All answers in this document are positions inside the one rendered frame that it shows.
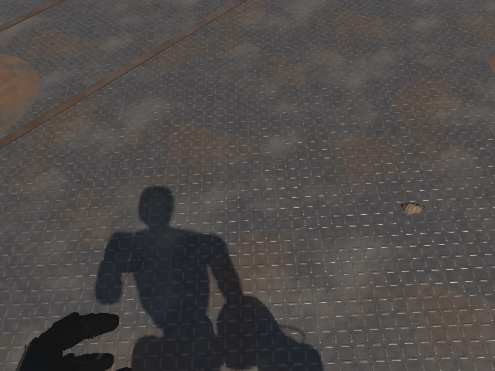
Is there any robot left hand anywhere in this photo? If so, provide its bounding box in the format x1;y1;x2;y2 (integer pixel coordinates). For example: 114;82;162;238
15;312;132;371

